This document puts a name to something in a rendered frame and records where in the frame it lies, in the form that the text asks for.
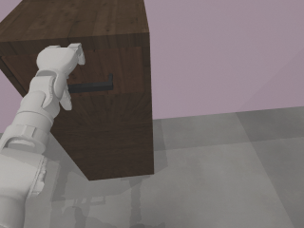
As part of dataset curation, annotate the left robot hand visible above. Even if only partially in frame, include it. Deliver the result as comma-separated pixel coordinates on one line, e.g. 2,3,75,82
36,43,86,110

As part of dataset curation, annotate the drawer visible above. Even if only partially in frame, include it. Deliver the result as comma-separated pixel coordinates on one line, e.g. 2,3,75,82
1,47,144,98

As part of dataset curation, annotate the cabinet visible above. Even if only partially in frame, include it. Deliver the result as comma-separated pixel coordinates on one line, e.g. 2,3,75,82
0,0,155,181

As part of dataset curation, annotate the robot left upper arm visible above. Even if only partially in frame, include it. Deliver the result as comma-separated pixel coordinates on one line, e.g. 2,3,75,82
0,147,48,228

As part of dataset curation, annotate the left robot forearm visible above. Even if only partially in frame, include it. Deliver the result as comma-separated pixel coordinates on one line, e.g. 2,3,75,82
0,67,67,154

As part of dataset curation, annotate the handle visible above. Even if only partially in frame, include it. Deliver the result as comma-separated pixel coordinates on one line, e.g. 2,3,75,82
67,73,114,94

